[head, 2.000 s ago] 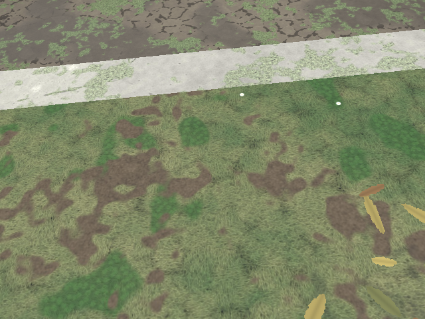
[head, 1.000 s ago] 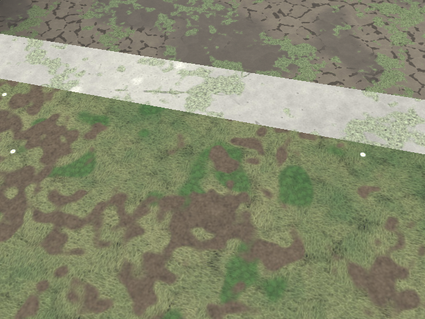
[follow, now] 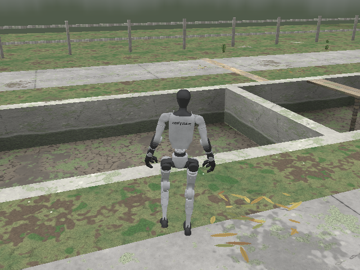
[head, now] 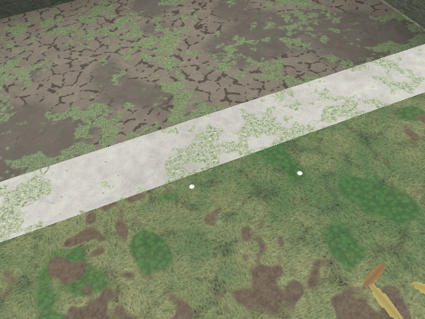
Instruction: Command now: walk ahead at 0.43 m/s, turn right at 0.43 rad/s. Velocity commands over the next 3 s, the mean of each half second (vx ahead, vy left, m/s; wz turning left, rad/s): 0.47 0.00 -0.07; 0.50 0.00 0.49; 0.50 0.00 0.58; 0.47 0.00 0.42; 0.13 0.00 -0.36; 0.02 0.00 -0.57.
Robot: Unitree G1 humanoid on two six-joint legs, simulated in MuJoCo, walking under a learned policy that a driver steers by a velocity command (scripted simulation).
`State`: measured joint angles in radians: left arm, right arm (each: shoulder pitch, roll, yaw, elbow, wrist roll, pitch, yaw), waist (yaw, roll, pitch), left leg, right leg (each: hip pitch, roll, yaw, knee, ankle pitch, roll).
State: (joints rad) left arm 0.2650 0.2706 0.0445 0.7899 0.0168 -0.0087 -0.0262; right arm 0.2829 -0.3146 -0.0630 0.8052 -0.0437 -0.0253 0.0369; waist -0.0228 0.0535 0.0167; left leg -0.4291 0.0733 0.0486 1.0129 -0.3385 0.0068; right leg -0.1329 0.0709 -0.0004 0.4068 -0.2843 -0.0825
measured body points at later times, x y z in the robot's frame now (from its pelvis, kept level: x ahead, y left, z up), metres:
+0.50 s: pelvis +0.27 +0.02 -0.01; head +0.30 +0.02 +0.44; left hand +0.35 +0.28 -0.14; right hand +0.34 -0.26 -0.13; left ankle +0.32 +0.07 -0.74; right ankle +0.19 -0.10 -0.65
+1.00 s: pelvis +0.55 -0.02 +0.00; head +0.58 -0.03 +0.45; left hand +0.62 +0.27 -0.10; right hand +0.67 -0.29 -0.14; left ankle +0.44 +0.07 -0.66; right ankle +0.61 -0.11 -0.74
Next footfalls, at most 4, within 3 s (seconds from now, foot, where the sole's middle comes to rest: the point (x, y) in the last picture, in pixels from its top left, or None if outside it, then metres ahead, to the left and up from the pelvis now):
0.34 left None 0.37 0.07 -0.78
0.86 right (264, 270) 0.65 -0.10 -0.78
1.36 left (179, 234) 0.81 0.19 -0.78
1.94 right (168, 174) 1.09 0.24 -0.78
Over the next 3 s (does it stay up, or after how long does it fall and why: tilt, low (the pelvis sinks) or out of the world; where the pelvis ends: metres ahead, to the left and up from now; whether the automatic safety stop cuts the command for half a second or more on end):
stays up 0.92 0.22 -0.02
